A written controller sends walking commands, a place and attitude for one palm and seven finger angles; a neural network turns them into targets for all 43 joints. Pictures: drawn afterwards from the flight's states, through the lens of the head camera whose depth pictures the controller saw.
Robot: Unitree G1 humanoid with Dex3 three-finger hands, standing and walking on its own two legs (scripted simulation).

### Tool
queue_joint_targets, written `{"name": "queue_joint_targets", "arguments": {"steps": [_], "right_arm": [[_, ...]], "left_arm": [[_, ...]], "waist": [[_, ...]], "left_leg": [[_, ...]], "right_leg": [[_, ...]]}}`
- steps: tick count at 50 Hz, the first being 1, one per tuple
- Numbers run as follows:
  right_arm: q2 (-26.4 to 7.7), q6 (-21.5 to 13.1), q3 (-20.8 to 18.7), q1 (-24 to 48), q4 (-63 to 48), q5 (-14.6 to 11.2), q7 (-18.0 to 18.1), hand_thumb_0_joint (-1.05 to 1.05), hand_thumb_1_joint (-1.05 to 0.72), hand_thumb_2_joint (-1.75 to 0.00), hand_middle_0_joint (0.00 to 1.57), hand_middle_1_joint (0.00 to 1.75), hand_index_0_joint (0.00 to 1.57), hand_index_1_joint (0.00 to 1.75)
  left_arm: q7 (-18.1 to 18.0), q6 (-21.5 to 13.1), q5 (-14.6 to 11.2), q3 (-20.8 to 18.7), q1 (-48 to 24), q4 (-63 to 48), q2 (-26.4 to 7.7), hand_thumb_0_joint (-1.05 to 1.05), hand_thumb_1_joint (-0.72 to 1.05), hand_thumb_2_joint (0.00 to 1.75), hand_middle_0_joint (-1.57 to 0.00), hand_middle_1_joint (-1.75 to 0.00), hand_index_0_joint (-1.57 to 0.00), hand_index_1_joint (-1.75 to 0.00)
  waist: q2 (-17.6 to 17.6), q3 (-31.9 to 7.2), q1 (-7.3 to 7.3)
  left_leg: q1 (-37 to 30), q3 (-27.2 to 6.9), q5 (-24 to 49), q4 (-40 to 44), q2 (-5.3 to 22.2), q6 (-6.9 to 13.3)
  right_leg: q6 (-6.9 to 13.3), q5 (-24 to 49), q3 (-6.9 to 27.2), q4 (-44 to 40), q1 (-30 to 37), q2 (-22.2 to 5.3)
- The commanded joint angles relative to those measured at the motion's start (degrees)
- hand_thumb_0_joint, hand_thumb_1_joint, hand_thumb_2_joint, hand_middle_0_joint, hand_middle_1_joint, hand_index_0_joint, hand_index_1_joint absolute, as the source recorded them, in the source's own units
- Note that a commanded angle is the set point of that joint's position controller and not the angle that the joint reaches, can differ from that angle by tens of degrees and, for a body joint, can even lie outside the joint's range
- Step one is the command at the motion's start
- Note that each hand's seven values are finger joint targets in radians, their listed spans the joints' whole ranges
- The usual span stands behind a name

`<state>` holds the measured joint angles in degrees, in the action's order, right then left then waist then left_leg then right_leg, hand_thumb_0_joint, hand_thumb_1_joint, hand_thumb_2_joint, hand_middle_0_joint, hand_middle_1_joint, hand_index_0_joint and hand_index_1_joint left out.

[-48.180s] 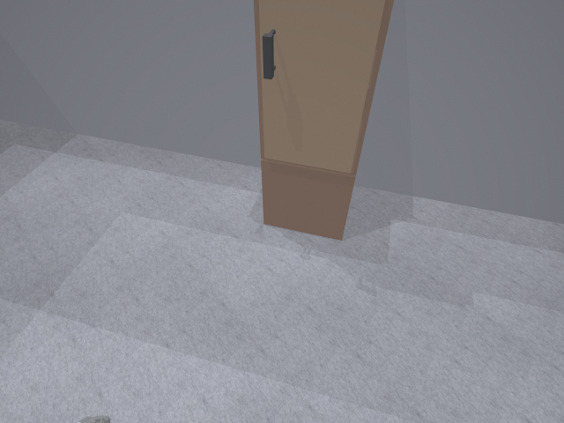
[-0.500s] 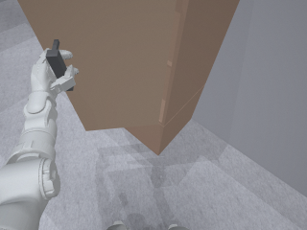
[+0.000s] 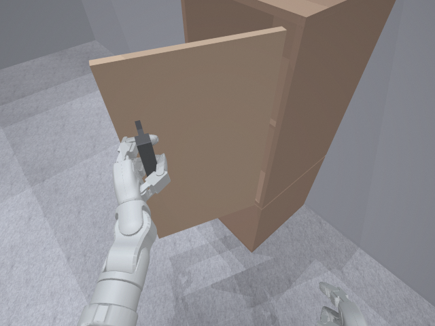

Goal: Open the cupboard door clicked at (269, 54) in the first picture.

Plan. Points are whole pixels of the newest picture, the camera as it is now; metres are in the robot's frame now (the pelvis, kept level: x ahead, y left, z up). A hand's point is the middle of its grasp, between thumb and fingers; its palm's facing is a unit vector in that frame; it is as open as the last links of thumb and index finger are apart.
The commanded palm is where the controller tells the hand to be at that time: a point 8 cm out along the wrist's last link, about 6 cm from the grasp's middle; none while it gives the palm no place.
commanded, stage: pull the door open along its arc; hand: left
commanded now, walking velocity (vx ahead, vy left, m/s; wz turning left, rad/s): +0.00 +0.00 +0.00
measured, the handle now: (147, 153) +0.41 +0.16 +0.10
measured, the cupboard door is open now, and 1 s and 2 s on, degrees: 70 94 90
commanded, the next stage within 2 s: open thumb and fingers to let go in 0.90 s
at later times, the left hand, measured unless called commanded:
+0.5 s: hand (173, 181) +0.34 +0.10 +0.10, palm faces +0.46 -0.89 +0.00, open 6.2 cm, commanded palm +0.27 +0.13 +0.10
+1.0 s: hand (205, 214) +0.28 +0.04 +0.10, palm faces +0.33 -0.94 -0.03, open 6.6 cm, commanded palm +0.24 +0.08 +0.10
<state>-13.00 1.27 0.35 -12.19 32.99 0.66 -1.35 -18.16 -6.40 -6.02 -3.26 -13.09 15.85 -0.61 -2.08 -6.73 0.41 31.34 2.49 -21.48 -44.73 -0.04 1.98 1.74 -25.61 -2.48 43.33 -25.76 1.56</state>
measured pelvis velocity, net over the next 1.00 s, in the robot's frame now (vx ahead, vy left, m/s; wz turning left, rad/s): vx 0.01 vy -0.03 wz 0.05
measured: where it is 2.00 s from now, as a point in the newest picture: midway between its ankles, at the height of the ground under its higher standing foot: outside the picture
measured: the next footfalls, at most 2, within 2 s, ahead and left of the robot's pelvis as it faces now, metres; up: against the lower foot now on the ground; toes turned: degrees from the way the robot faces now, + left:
none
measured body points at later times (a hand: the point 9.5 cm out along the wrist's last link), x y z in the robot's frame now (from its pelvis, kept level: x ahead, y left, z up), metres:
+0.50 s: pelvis -0.01 -0.03 +0.01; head -0.01 -0.05 +0.46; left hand +0.31 +0.15 +0.10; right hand +0.08 -0.27 -0.12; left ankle +0.01 +0.10 -0.71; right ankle -0.04 -0.10 -0.71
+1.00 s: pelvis +0.01 -0.03 +0.00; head -0.01 -0.06 +0.45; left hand +0.26 +0.09 +0.11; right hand +0.24 -0.22 -0.07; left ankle +0.01 +0.10 -0.71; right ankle -0.04 -0.10 -0.71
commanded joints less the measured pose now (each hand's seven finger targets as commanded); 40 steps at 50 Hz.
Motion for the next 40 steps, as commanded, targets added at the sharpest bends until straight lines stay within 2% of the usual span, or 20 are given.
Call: {"name": "queue_joint_targets", "arguments": {"steps": [1, 3, 5, 6, 8, 10, 11, 12, 13, 15, 16, 18, 21, 24, 26, 28, 31, 32, 35, 40], "right_arm": [[-5.5, -0.3, -2.2, 2.0, -5.4, 1.7, 0.6, 0.0, -0.9, -0.9, 0.2, 0.3, 0.2, 0.3], [-5.3, 0.7, -2.3, 2.5, -5.3, 2.0, 0.8, 0.0, -0.9, -0.9, 0.2, 0.3, 0.2, 0.3], [-5.2, 1.3, -2.5, 2.5, -5.0, 2.2, 1.2, 0.0, -0.9, -0.9, 0.2, 0.3, 0.2, 0.3], [-5.3, 1.5, -2.6, 2.0, -4.9, 2.3, 1.5, 0.0, -0.9, -0.9, 0.2, 0.3, 0.2, 0.3], [-4.8, 1.7, -2.5, 2.4, -4.6, 2.2, 1.8, 0.0, -0.9, -0.9, 0.2, 0.3, 0.2, 0.3], [-4.7, 1.7, -2.4, 2.3, -4.3, 2.1, 2.0, 0.0, -0.9, -0.9, 0.2, 0.3, 0.2, 0.3], [-4.8, 1.6, -2.4, 2.0, -4.1, 2.0, 2.2, 0.0, -0.9, -0.9, 0.2, 0.3, 0.2, 0.3], [-4.7, 1.6, -2.4, 2.2, -4.2, 1.9, 2.3, 0.0, -0.9, -0.9, 0.2, 0.3, 0.2, 0.3], [-4.6, 1.4, -2.4, 1.9, -4.2, 1.9, 2.3, 0.0, -0.9, -0.9, 0.2, 0.3, 0.2, 0.3], [-4.8, 1.0, -2.4, 2.1, -4.6, 1.7, 2.2, 0.0, -0.9, -0.9, 0.2, 0.3, 0.2, 0.3], [-4.9, 0.9, -2.5, 1.9, -4.6, 1.6, 2.2, 0.0, -0.9, -0.9, 0.2, 0.3, 0.2, 0.3], [-5.1, 0.5, -2.5, 2.0, -5.3, 1.4, 2.0, 0.0, -0.9, -0.9, 0.2, 0.3, 0.2, 0.3], [-5.3, -0.2, -2.8, 2.2, -6.0, 1.3, 1.7, 0.0, -0.9, -0.9, 0.2, 0.3, 0.2, 0.3], [-5.0, -0.6, -2.9, 3.0, -7.2, 1.2, 1.2, 0.0, -0.9, -0.9, 0.2, 0.3, 0.2, 0.3], [-5.0, -0.9, -2.9, 3.5, -7.8, 1.3, 1.0, 0.0, -0.9, -0.9, 0.2, 0.3, 0.2, 0.3], [-4.6, -1.0, -2.8, 4.8, -8.7, 1.3, 0.8, 0.0, -0.9, -0.9, 0.2, 0.3, 0.2, 0.3], [-4.0, -0.9, -2.6, 5.7, -9.4, 1.7, 0.7, 0.0, -0.9, -0.9, 0.2, 0.3, 0.2, 0.3], [-3.6, -0.8, -2.5, 6.5, -9.8, 1.7, 0.6, 0.0, -0.9, -0.9, 0.2, 0.3, 0.2, 0.3], [-2.8, -0.7, -2.0, 7.4, -10.6, 2.0, 0.6, 0.0, -0.9, -0.9, 0.2, 0.3, 0.2, 0.3], [-1.9, 0.3, -0.8, 10.2, -11.3, 1.4, -0.5, 0.0, -0.9, -0.9, 0.2, 0.3, 0.2, 0.3]], "left_arm": [[-14.2, 0.1, 6.7, -1.6, -22.5, -9.0, -2.4, 0.0, 0.9, 0.9, -0.4, -1.35, -0.4, -1.35], [-16.0, 1.1, 8.7, 1.9, -24.4, -8.1, 0.1, 0.0, 0.9, 0.9, -0.4, -1.35, -0.4, -1.35], [-16.1, 1.1, 9.7, 3.3, -26.4, -7.4, 0.9, 0.0, 0.9, 0.9, -0.4, -1.35, -0.4, -1.35], [-15.7, 0.8, 9.9, 3.3, -26.9, -6.9, 0.3, 0.0, 0.9, 0.9, -0.4, -1.35, -0.4, -1.35], [-14.7, -0.3, 9.6, 3.9, -29.1, -7.0, 0.5, 0.0, 0.9, 0.9, -0.4, -1.35, -0.4, -1.35], [-13.6, -1.4, 9.1, 3.3, -29.6, -6.1, -0.2, 0.0, 0.9, 0.9, -0.4, -1.35, -0.4, -1.35], [-13.2, -1.9, 9.0, 2.6, -29.3, -4.9, -1.3, 0.0, 0.9, 0.9, -0.4, -1.35, -0.4, -1.35], [-12.8, -2.6, 8.6, 2.6, -30.0, -5.4, -1.3, 0.0, 0.9, 0.9, -0.4, -1.35, -0.4, -1.35], [-12.4, -3.1, 8.1, 2.0, -28.8, -4.9, -1.3, 0.0, 0.9, 0.9, -0.4, -1.35, -0.4, -1.35], [-11.7, -4.0, 7.1, 1.8, -26.2, -6.2, -1.3, 0.0, 0.9, 0.9, -0.4, -1.35, -0.4, -1.35], [-11.3, -4.1, 6.8, 1.6, -23.9, -5.5, -1.5, 0.0, 0.9, 0.9, -0.4, -1.35, -0.4, -1.35], [-10.7, -4.4, 5.7, 2.3, -20.0, -6.4, -0.2, 0.0, 0.9, 0.9, -0.4, -1.35, -0.4, -1.35], [-10.6, -4.8, 5.2, 3.3, -14.1, -10.9, 0.6, 0.0, 0.9, 0.9, -0.4, -1.35, -0.4, -1.35], [-11.2, -4.3, 5.5, 6.7, -6.7, -17.3, 3.7, 0.0, 0.9, 0.9, -0.4, -1.35, -0.4, -1.35], [-12.1, -3.4, 6.1, 7.9, -0.6, -19.6, 4.3, 0.0, 0.9, 0.9, -0.4, -1.35, -0.4, -1.35], [-12.8, -2.8, 6.5, 9.9, 3.2, -24.9, 5.6, 0.0, 0.9, 0.9, -0.4, -1.35, -0.4, -1.35], [-14.3, -1.0, 8.6, 12.1, 10.9, -28.0, 6.6, 0.0, 0.9, 0.9, -0.4, -1.35, -0.4, -1.35], [-14.5, -0.6, 9.1, 13.5, 12.2, -30.3, 7.6, 0.0, 0.9, 0.9, -0.4, -1.35, -0.4, -1.35], [-14.7, 1.2, 10.9, 16.1, 17.4, -33.0, 9.5, 0.0, 0.9, 0.9, -0.4, -1.35, -0.4, -1.35], [-14.1, 5.6, 8.7, 21.3, 22.8, -37.5, 15.5, 0.0, 0.9, 0.9, -0.4, -1.35, -0.4, -1.35]], "waist": [[4.4, -14.3, 0.95], [4.4, -14.5, 1.85], [4.5, -14.9, 2.57], [5.9, -14.9, 2.81], [3.1, -15.0, 2.76], [2.9, -15.1, 2.57], [4.2, -14.2, 2.74], [2.4, -14.5, 2.48], [3.1, -15.1, 2.06], [2.1, -16.1, 1.18], [4.3, -15.6, 1.11], [5.5, -14.3, 0.56], [7.0, -14.5, -0.28], [5.2, -13.8, -1.0], [7.5, -11.6, -1.11], [6.1, -10.5, -1.27], [7.5, -8.2, -1.72], [6.6, -8.3, -1.58], [7.2, -6.9, -1.58], [5.4, -6.0, -1.82]], "left_leg": [[-12.2, -3.9, 21.2, 2.8, 0.4, -0.9], [-12.2, -3.9, 19.2, 3.0, 0.3, -1.0], [-12.8, -3.7, 18.8, 3.0, 0.2, -1.0], [-12.4, -3.7, 18.4, 3.0, 0.2, -0.7], [-12.8, -3.5, 18.4, 3.1, 0.0, -0.8], [-12.4, -3.6, 17.5, 3.1, -0.1, -0.7], [-11.9, -3.7, 17.3, 3.2, -0.1, -0.5], [-12.0, -3.6, 17.3, 3.2, -0.2, -0.6], [-12.0, -3.5, 17.2, 3.4, -0.4, -0.5], [-12.1, -3.2, 17.4, 3.7, -0.5, -0.5], [-11.5, -3.3, 16.9, 4.0, -0.5, -0.5], [-10.8, -3.0, 15.9, 4.9, -0.6, -0.4], [-11.4, -2.6, 16.5, 5.7, -0.5, -0.4], [-12.9, -2.1, 17.7, 6.5, -0.4, -0.5], [-12.9, -2.2, 17.3, 6.9, -0.3, -0.4], [-13.5, -1.9, 17.0, 7.3, -0.3, -0.5], [-13.9, -2.1, 17.2, 6.9, -0.2, -0.5], [-14.2, -2.0, 17.2, 6.9, -0.3, -0.6], [-15.1, -2.1, 17.8, 6.0, -0.3, -0.6], [-17.2, -2.5, 19.6, 5.1, -0.3, -1.0]], "right_leg": [[-0.6, 24.1, -0.4, -4.3, 0.1, 0.1], [-0.5, 22.9, -0.1, -4.8, -0.2, -0.3], [-0.5, 23.4, 0.3, -5.4, 0.1, -0.5], [-0.6, 23.6, 0.7, -5.8, 0.5, -0.5], [-0.5, 24.7, 1.1, -5.9, 1.0, -0.9], [-0.5, 24.6, 1.4, -6.2, 1.6, -1.0], [-0.7, 25.1, 1.7, -6.6, 1.7, -1.0], [-0.5, 25.3, 1.9, -6.5, 1.9, -1.2], [-0.7, 26.0, 1.9, -6.6, 2.9, -1.2], [-0.7, 27.0, 2.1, -6.7, 4.3, -1.3], [-1.0, 27.3, 2.2, -7.2, 5.0, -1.4], [-1.3, 27.9, 2.4, -8.0, 6.2, -1.6], [-1.6, 29.6, 2.6, -8.8, 8.6, -1.9], [-1.4, 30.4, 2.2, -8.8, 9.6, -1.9], [-1.7, 30.6, 2.4, -9.9, 10.0, -2.3], [-1.7, 30.3, 2.7, -10.3, 10.1, -2.6], [-1.5, 29.6, 2.6, -11.1, 10.1, -2.8], [-1.4, 29.7, 2.8, -11.1, 10.2, -3.1], [-1.3, 30.7, 2.5, -11.2, 9.7, -3.1], [-1.2, 35.4, 1.2, -10.8, 10.4, -3.3]]}}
